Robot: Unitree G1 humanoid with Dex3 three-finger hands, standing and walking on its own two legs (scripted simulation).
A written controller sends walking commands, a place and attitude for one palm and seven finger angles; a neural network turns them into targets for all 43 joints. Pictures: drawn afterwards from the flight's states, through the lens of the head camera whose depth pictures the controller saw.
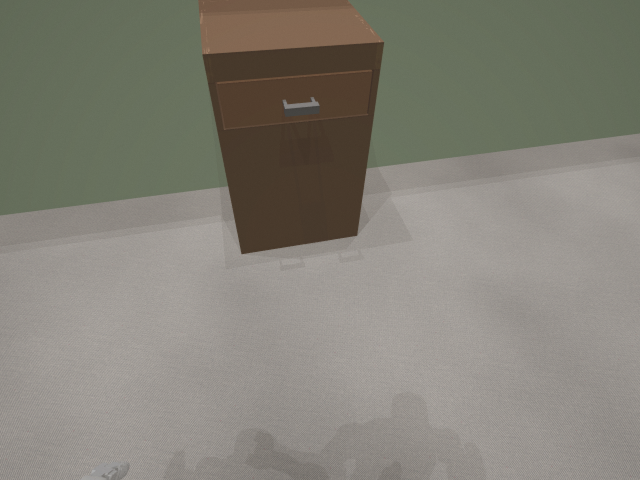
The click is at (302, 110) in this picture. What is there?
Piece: drawer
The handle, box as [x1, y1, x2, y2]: [282, 97, 319, 116]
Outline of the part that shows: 319,105 313,97 310,97 311,101 306,103 287,104 285,100 282,100 285,116 318,113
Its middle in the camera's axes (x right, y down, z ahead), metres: -0.06 -0.40 +1.15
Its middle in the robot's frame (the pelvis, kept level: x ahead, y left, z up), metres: +1.11 +0.12 -0.10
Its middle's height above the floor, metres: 0.66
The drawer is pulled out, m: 0.00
